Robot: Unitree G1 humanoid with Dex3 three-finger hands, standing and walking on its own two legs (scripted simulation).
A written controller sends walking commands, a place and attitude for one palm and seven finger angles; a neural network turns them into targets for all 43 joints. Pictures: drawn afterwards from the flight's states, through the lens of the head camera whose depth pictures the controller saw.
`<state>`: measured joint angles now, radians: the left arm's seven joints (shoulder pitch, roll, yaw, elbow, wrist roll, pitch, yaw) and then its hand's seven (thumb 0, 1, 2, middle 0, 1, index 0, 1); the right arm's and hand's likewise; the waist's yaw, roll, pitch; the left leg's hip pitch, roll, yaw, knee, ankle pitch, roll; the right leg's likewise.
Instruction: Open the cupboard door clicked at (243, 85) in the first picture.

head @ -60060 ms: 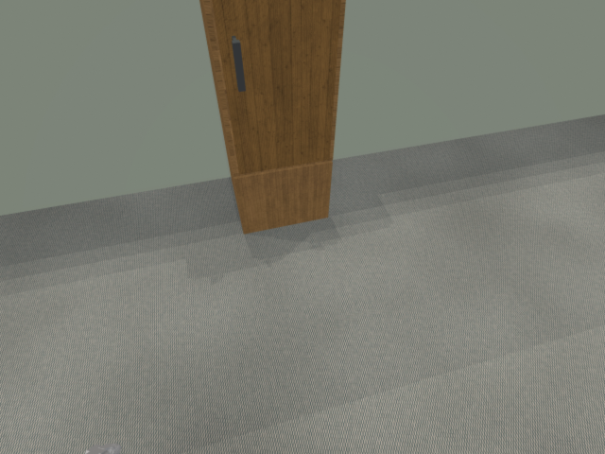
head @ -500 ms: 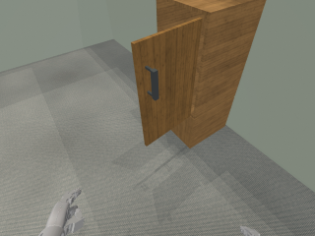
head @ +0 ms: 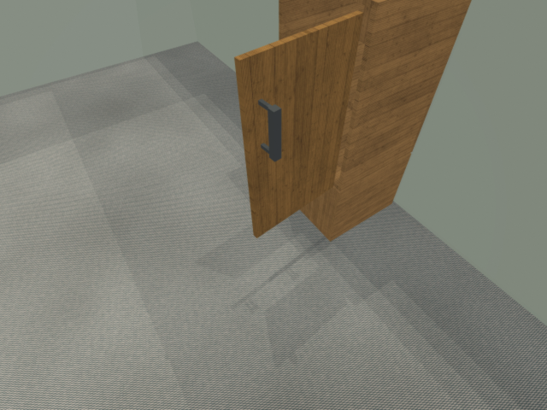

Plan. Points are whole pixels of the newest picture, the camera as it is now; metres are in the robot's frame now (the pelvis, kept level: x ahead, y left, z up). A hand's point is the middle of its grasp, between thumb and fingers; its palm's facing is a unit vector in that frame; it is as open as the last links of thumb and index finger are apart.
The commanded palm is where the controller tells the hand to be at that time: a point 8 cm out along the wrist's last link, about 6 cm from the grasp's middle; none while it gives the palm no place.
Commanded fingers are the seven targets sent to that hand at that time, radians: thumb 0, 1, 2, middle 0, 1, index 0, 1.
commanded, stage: let the arm hang, fingers relaxed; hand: left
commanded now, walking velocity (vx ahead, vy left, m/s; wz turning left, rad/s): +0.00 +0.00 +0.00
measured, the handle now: (269, 130) +0.68 +0.05 +0.01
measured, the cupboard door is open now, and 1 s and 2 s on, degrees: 96 96 96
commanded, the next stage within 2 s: look to check the result in 0.42 s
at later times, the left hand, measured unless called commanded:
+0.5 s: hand out of the picture +0.01 +0.18 -0.17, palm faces +0.03 -0.98 -0.21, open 7.3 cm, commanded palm none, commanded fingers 0.00 0.90 0.90 -0.20 -0.30 -0.20 -0.30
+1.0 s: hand out of the picture +0.06 +0.20 -0.16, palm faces +0.01 -0.96 -0.27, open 7.3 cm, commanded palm none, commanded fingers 0.00 0.90 0.90 -0.20 -0.30 -0.20 -0.30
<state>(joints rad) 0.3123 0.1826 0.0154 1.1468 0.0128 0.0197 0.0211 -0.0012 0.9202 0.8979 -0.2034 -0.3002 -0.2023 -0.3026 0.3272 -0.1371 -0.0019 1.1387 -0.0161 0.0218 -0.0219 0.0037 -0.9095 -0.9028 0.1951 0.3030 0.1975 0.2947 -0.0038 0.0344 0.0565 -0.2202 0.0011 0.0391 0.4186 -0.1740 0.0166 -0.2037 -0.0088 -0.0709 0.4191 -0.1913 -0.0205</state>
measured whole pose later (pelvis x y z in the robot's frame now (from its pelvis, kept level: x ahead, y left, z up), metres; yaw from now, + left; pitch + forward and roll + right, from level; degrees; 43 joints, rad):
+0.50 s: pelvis +0.01 +0.00 +0.00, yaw +0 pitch -2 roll +0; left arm 0.26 0.15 0.02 1.14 0.02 0.00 0.02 0.00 0.91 0.90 -0.20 -0.30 -0.20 -0.30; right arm 0.28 -0.15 -0.01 1.13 -0.02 0.00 -0.03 0.00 -0.91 -0.90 0.19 0.30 0.20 0.29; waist -0.01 0.02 0.05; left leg -0.19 -0.01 0.04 0.40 -0.18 0.02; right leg -0.19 -0.01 -0.07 0.42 -0.21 -0.02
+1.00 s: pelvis +0.02 -0.01 +0.00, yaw +0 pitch -2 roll +0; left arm 0.18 0.22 0.02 1.14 0.02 -0.01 0.01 0.00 0.91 0.90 -0.21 -0.30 -0.20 -0.30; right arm 0.19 -0.22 -0.01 1.14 -0.02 0.00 -0.02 0.00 -0.91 -0.90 0.20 0.30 0.20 0.29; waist -0.01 0.03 0.06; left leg -0.16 0.01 0.04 0.36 -0.17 0.00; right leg -0.15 0.00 -0.07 0.37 -0.20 -0.03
